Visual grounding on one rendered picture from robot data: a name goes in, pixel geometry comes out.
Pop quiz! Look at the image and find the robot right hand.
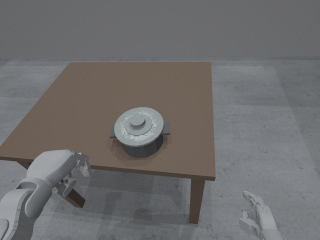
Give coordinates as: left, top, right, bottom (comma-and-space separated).
239, 191, 279, 239

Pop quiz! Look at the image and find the robot left hand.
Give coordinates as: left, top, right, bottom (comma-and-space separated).
26, 149, 92, 201

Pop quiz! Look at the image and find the right robot forearm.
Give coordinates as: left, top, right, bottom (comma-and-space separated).
260, 228, 286, 240

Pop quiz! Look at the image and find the lid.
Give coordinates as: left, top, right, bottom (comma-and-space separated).
114, 107, 164, 147

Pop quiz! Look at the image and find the left robot forearm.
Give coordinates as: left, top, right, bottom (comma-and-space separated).
0, 177, 52, 240

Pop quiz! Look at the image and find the pot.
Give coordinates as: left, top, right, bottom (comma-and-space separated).
110, 121, 170, 158

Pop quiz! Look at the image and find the knob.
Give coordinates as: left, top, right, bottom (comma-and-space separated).
130, 114, 146, 128

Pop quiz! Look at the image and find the table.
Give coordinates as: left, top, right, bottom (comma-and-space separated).
0, 62, 216, 224

